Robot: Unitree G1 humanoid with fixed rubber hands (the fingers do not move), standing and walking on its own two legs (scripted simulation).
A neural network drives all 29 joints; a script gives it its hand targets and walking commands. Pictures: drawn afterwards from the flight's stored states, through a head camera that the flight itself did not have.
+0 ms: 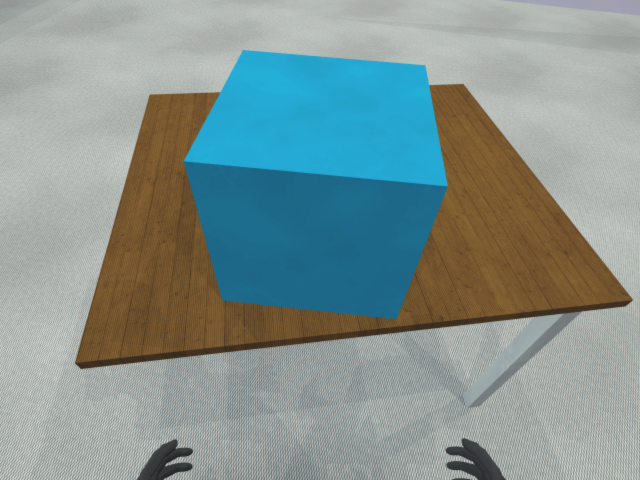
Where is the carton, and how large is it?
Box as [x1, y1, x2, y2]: [184, 50, 447, 318]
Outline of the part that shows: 243,50 184,160 184,164 222,300 396,318 447,186 425,66 415,64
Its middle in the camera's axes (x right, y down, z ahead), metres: +0.00 -0.09 +0.64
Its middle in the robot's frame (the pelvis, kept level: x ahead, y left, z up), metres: +0.55 +0.00 +0.05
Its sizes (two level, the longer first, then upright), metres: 0.297 0.296 0.294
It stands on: a table, 0.66 m high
